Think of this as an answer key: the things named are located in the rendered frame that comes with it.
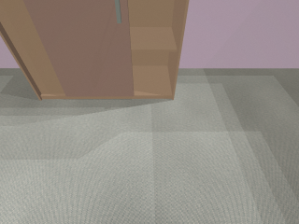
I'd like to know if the wardrobe door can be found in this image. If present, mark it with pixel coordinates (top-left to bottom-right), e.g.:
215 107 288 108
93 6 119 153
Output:
23 0 135 97
0 0 64 94

